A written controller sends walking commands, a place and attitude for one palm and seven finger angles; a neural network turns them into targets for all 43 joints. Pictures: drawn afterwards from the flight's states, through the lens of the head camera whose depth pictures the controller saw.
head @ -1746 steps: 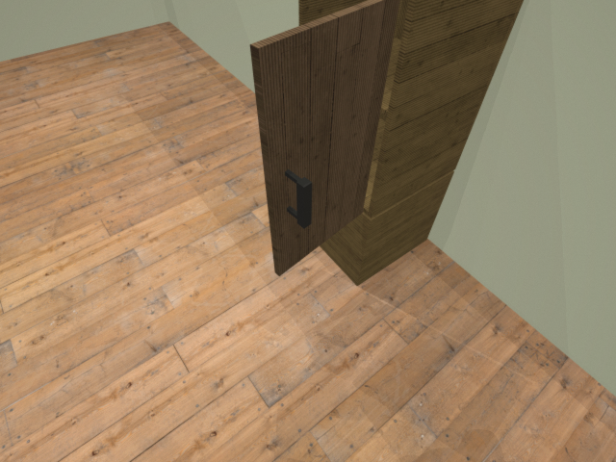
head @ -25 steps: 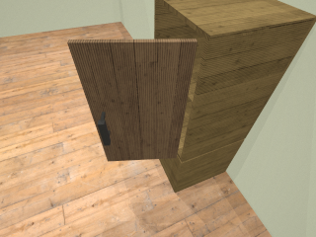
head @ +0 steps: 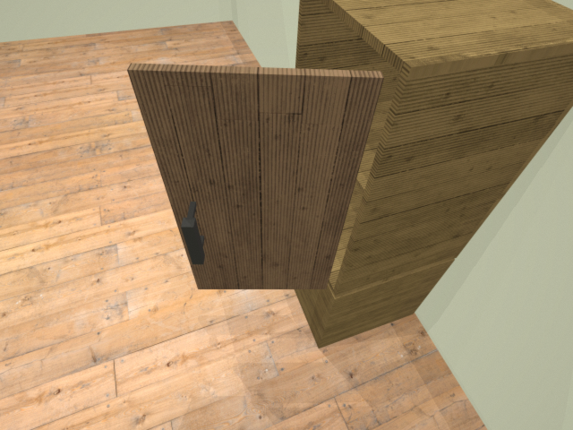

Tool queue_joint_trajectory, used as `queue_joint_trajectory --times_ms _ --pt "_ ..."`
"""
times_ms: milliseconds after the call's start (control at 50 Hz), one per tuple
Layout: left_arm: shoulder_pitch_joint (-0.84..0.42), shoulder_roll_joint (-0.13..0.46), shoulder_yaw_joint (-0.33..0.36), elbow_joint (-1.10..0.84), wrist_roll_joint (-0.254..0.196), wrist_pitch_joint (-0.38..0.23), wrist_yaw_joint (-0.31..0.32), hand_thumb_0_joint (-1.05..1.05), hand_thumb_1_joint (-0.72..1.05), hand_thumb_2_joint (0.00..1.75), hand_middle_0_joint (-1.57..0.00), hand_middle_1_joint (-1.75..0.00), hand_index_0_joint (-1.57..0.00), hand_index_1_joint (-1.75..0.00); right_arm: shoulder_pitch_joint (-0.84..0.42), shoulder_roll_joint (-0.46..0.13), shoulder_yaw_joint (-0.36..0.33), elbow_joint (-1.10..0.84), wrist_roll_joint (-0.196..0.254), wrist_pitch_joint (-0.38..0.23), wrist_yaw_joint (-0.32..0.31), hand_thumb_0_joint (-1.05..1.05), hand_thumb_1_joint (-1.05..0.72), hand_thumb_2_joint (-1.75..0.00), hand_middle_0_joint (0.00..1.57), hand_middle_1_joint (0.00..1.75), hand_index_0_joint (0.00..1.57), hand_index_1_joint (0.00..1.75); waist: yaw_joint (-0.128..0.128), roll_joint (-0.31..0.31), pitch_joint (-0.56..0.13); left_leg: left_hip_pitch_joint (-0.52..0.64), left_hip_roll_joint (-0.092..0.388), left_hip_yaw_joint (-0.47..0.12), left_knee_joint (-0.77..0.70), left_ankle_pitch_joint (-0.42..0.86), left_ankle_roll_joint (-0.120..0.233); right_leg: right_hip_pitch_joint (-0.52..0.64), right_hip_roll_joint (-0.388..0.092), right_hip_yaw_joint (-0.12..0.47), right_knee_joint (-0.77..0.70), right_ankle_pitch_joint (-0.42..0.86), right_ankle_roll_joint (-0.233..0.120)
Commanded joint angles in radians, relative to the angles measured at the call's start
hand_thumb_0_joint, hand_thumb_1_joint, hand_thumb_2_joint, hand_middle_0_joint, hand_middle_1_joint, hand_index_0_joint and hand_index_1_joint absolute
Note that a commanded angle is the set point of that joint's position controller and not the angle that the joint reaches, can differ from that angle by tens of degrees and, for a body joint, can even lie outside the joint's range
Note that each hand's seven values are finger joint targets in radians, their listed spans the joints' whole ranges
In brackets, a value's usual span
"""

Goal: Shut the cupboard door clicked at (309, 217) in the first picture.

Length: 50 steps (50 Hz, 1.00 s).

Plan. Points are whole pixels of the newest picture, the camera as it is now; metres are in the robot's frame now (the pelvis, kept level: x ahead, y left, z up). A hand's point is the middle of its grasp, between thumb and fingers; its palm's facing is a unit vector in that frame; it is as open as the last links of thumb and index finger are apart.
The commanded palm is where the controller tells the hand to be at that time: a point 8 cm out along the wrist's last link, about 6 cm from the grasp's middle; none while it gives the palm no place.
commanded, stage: come to a stop and stand still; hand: left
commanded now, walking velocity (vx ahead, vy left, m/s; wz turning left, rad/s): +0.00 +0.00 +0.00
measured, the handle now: (195, 233) +0.46 +0.20 -0.07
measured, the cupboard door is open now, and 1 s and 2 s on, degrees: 71 71 71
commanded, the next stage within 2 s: look again from close up in 0.44 s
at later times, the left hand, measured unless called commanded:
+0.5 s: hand out of the picture +0.02 +0.18 -0.18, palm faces +0.02 -0.98 -0.19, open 7.4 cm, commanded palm none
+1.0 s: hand out of the picture +0.01 +0.23 -0.18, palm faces -0.04 -0.97 -0.25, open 7.4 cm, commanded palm none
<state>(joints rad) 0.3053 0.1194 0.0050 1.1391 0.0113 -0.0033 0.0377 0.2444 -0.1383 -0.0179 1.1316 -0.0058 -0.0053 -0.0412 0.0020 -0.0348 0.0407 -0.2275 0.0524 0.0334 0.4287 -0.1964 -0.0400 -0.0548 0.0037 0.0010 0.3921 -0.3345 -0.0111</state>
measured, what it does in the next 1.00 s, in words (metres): stands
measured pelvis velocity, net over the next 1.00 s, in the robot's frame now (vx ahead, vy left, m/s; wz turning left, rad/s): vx -0.02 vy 0.04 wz -0.03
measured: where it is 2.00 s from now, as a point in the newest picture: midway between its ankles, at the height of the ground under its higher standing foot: outside the picture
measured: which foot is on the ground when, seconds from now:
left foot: down 0.00-1.00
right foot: down 0.00-1.00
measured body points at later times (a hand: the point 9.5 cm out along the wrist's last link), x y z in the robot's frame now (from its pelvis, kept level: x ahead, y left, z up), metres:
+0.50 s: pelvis +0.02 +0.01 +0.00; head +0.04 +0.02 +0.45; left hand +0.02 +0.23 -0.16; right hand +0.03 -0.22 -0.16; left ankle +0.02 +0.15 -0.74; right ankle -0.08 -0.11 -0.74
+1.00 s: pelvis -0.02 +0.04 -0.01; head +0.00 +0.03 +0.44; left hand +0.01 +0.28 -0.16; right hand +0.02 -0.20 -0.16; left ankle +0.02 +0.15 -0.74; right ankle -0.08 -0.11 -0.74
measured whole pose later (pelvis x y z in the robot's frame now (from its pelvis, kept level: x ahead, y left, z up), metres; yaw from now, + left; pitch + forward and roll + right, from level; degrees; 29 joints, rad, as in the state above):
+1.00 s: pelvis -0.02 +0.04 -0.01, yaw -2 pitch +0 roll +1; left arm 0.29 0.21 -0.02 1.03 0.02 0.00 0.04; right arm 0.24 -0.18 0.00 1.02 -0.01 0.00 0.00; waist 0.00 0.00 0.03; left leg -0.29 0.02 0.09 0.53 -0.23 0.02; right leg -0.15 -0.04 0.05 0.52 -0.38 0.04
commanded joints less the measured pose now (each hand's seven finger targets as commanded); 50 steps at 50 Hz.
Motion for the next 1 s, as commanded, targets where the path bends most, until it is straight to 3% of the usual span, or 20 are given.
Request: queue_joint_trajectory --times_ms 0,280,460,500,520,540,560,600,640,660,740,760,800,840,880,980 --pt "0.079 0.098 0.019 -0.018 0.000 -0.009 0.005 0.00 0.90 0.90 -0.20 -0.30 -0.20 -0.30 0.061 -0.103 -0.010 -0.022 -0.003 -0.008 -0.006 0.00 -0.90 -0.90 0.20 0.30 0.20 0.30 -0.007 0.022 0.004 0.118 0.054 -0.044 -0.014 0.248 0.041 -0.104 -0.102 0.063 -0.069 0.368 -0.018" --pt "0.059 0.131 0.021 -0.029 -0.001 -0.010 0.007 0.00 0.90 0.90 -0.20 -0.30 -0.20 -0.30 0.041 -0.122 -0.009 -0.028 -0.003 -0.008 -0.007 0.00 -0.90 -0.90 0.20 0.30 0.20 0.30 -0.005 0.012 -0.015 0.135 0.052 -0.035 -0.004 0.332 0.039 -0.047 -0.107 0.048 -0.058 0.485 -0.014" --pt "0.051 0.137 0.022 -0.034 -0.001 -0.008 0.007 0.00 0.90 0.90 -0.20 -0.30 -0.20 -0.30 0.051 -0.122 -0.008 -0.023 -0.002 -0.006 -0.006 0.00 -0.90 -0.90 0.20 0.30 0.20 0.30 -0.004 -0.006 0.002 0.130 0.051 -0.036 -0.016 0.313 0.041 -0.037 -0.104 0.042 -0.071 0.458 -0.013" --pt "0.048 0.139 0.021 -0.034 -0.003 -0.006 0.007 0.00 0.90 0.90 -0.20 -0.30 -0.20 -0.30 0.052 -0.122 -0.007 -0.021 -0.003 -0.007 -0.005 0.00 -0.90 -0.90 0.20 0.30 0.20 0.30 -0.003 0.015 0.008 0.125 0.049 -0.040 -0.024 0.306 0.040 -0.038 -0.106 0.043 -0.072 0.429 -0.013" --pt "0.102 0.148 0.011 -0.039 0.019 -0.049 0.047 0.00 0.90 0.90 -0.20 -0.30 -0.20 -0.30 -0.029 -0.154 -0.011 -0.102 0.001 -0.026 0.013 0.00 -0.90 -0.90 0.20 0.30 0.20 0.30 0.011 0.140 0.038 0.099 0.047 0.024 0.205 0.422 0.033 -0.178 -0.137 0.113 -0.039 0.741 0.021" --pt "0.055 0.206 0.026 -0.094 0.015 -0.053 0.041 0.00 0.90 0.90 -0.20 -0.30 -0.20 -0.30 0.037 -0.099 -0.007 -0.123 -0.007 -0.023 0.020 0.00 -0.90 -0.90 0.20 0.30 0.20 0.30 -0.033 0.118 -0.013 0.019 0.029 -0.007 0.186 0.216 0.052 -0.086 -0.158 0.099 0.028 0.746 -0.011" --pt "0.038 0.206 0.028 -0.111 0.014 -0.060 0.035 0.00 0.90 0.90 -0.20 -0.30 -0.20 -0.30 0.065 -0.110 -0.003 -0.128 -0.018 -0.026 0.022 0.00 -0.90 -0.90 0.20 0.30 0.20 0.30 -0.031 0.097 -0.079 0.030 0.019 0.005 0.155 0.202 0.058 -0.040 -0.155 0.089 0.088 0.852 -0.030" --pt "0.049 0.175 0.019 -0.121 0.004 -0.053 0.027 0.00 0.90 0.90 -0.20 -0.30 -0.20 -0.30 0.090 -0.135 -0.007 -0.147 -0.009 -0.028 0.015 0.00 -0.90 -0.90 0.20 0.30 0.20 0.30 -0.030 -0.020 -0.141 0.062 0.033 -0.012 0.167 0.298 0.074 -0.040 -0.109 0.052 0.136 0.746 -0.026" --pt "0.064 0.158 0.013 -0.125 0.002 -0.042 0.026 0.00 0.90 0.90 -0.20 -0.30 -0.20 -0.30 0.077 -0.149 -0.009 -0.158 -0.005 -0.027 0.011 0.00 -0.90 -0.90 0.20 0.30 0.20 0.30 -0.018 -0.002 -0.113 0.073 0.052 -0.023 0.167 0.371 0.078 -0.084 -0.095 0.050 0.125 0.599 -0.023" --pt "0.060 0.158 0.012 -0.131 0.004 -0.035 0.024 0.00 0.90 0.90 -0.20 -0.30 -0.20 -0.30 0.063 -0.143 -0.005 -0.159 -0.005 -0.025 0.011 0.00 -0.90 -0.90 0.20 0.30 0.20 0.30 -0.010 0.039 -0.056 0.042 0.049 -0.021 0.149 0.352 0.075 -0.108 -0.089 0.053 0.110 0.520 -0.024" --pt "0.030 0.162 0.005 -0.148 0.004 -0.008 0.016 0.00 0.90 0.90 -0.20 -0.30 -0.20 -0.30 0.036 -0.163 -0.007 -0.172 -0.008 -0.012 0.016 0.00 -0.90 -0.90 0.20 0.30 0.20 0.30 -0.007 0.047 0.038 -0.012 0.060 -0.072 0.048 0.113 0.083 -0.192 -0.052 0.054 0.071 0.090 -0.021" --pt "0.039 0.160 0.004 -0.149 0.006 -0.009 0.014 0.00 0.90 0.90 -0.20 -0.30 -0.20 -0.30 0.019 -0.156 -0.007 -0.170 -0.009 -0.013 0.018 0.00 -0.90 -0.90 0.20 0.30 0.20 0.30 0.003 0.059 0.059 -0.033 0.055 -0.074 0.031 0.071 0.087 -0.194 -0.053 0.058 0.054 0.062 -0.021" --pt "0.028 0.176 0.002 -0.151 0.005 -0.005 0.008 0.00 0.90 0.90 -0.20 -0.30 -0.20 -0.30 0.006 -0.166 -0.009 -0.177 -0.011 -0.006 0.023 0.00 -0.90 -0.90 0.20 0.30 0.20 0.30 -0.002 0.043 0.075 -0.041 0.044 -0.079 -0.009 -0.086 0.080 -0.233 -0.055 0.072 0.031 -0.052 -0.023" --pt "0.018 0.184 0.001 -0.157 0.006 -0.004 0.005 0.00 0.90 0.90 -0.20 -0.30 -0.20 -0.30 0.015 -0.178 -0.012 -0.178 -0.012 -0.006 0.027 0.00 -0.90 -0.90 0.20 0.30 0.20 0.30 -0.007 0.037 0.067 -0.032 0.045 -0.088 -0.041 -0.143 0.079 -0.250 -0.052 0.072 0.031 -0.083 -0.021" --pt "0.032 0.193 0.001 -0.153 0.006 -0.008 0.003 0.00 0.90 0.90 -0.20 -0.30 -0.20 -0.30 0.014 -0.180 -0.010 -0.172 -0.012 -0.011 0.027 0.00 -0.90 -0.90 0.20 0.30 0.20 0.30 0.000 0.046 0.023 -0.015 0.047 -0.083 -0.044 -0.110 0.081 -0.221 -0.060 0.071 0.031 -0.040 -0.019" --pt "0.030 0.210 0.003 -0.145 0.006 -0.013 0.000 0.00 0.90 0.90 -0.20 -0.30 -0.20 -0.30 0.008 -0.196 -0.010 -0.158 -0.007 -0.022 0.026 0.00 -0.90 -0.90 0.20 0.30 0.20 0.30 0.003 0.027 -0.001 0.024 0.052 -0.072 -0.036 -0.001 0.084 -0.209 -0.072 0.074 0.025 0.047 -0.013"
